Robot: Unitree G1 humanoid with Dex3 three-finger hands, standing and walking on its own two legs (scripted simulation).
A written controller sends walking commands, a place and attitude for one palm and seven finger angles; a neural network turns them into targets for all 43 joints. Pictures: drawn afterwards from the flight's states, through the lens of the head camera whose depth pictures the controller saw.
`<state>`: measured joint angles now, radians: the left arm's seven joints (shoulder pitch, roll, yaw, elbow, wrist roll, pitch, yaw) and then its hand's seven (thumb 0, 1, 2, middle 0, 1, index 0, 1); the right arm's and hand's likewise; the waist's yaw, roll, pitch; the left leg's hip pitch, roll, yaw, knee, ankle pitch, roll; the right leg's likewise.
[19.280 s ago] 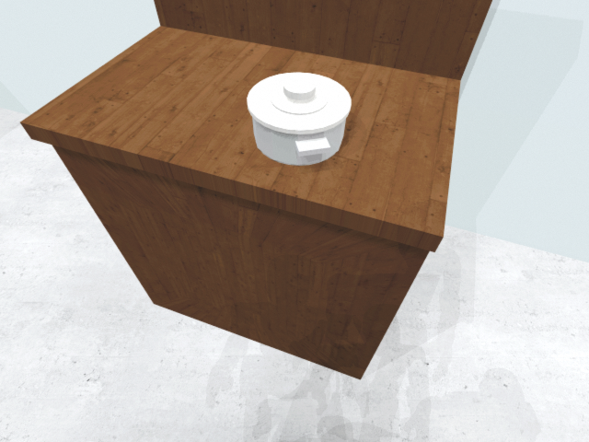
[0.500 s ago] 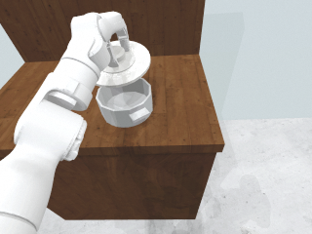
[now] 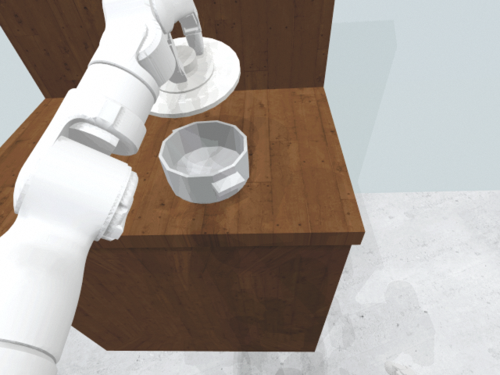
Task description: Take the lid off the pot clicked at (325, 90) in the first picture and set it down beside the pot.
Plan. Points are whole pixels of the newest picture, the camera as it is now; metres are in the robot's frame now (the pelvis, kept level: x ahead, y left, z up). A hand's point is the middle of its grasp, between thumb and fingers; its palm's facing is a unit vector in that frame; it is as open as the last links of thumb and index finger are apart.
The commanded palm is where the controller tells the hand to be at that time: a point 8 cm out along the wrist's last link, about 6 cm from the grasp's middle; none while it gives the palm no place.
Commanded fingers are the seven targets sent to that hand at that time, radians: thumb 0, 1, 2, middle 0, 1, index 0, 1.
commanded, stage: lift the lid straight up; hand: left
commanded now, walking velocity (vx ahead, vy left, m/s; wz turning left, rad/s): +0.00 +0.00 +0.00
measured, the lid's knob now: (178, 60) +0.49 +0.10 +0.29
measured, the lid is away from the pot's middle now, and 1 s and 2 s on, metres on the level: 0.01 0.08 0.19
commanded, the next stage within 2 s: move the lid sideways beside the pot in 0.32 s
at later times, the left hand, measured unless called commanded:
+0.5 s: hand (167, 43) +0.46 +0.10 +0.32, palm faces -0.15 -0.10 -0.98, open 8.3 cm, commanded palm +0.45 +0.11 +0.37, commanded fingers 0.00 0.56 1.00 -0.80 -1.08 -0.79 -1.08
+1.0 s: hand (120, 51) +0.47 +0.17 +0.31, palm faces -0.16 -0.11 -0.98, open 8.4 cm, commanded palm +0.45 +0.17 +0.37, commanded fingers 0.00 0.56 1.00 -0.80 -1.08 -0.79 -1.08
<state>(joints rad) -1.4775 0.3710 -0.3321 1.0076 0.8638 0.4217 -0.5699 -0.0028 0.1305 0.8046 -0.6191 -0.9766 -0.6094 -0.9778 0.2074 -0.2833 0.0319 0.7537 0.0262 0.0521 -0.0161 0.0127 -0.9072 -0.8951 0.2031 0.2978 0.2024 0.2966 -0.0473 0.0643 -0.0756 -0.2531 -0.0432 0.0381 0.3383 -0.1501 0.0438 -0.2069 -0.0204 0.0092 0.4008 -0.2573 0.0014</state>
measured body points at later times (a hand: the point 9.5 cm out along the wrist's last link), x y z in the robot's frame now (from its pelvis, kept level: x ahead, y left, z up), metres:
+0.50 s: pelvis +0.00 +0.00 +0.00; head +0.00 -0.03 +0.45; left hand +0.46 +0.10 +0.38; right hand +0.12 -0.25 -0.13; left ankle +0.01 +0.10 -0.75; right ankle -0.04 -0.12 -0.75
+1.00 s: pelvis +0.00 +0.00 +0.00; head +0.02 -0.02 +0.45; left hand +0.47 +0.17 +0.37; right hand +0.11 -0.26 -0.13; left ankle +0.01 +0.10 -0.75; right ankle -0.04 -0.12 -0.75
